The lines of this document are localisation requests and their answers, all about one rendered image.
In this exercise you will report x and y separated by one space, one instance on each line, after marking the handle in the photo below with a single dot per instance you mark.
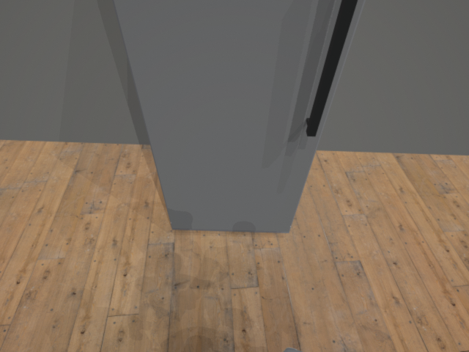
340 31

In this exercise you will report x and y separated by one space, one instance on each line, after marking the fridge door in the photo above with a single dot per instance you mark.
225 87

